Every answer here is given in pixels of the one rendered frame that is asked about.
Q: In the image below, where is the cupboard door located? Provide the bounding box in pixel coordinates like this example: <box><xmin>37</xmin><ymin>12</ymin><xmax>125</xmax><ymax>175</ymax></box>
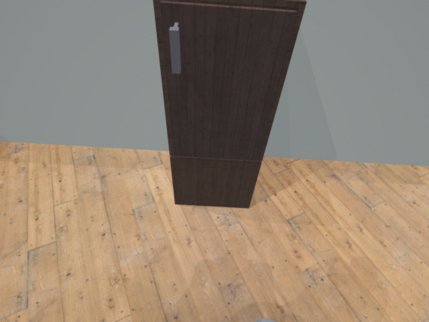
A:
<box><xmin>160</xmin><ymin>1</ymin><xmax>298</xmax><ymax>160</ymax></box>

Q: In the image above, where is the handle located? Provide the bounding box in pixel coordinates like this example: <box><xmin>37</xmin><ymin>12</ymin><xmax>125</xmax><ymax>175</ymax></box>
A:
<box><xmin>169</xmin><ymin>22</ymin><xmax>181</xmax><ymax>74</ymax></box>

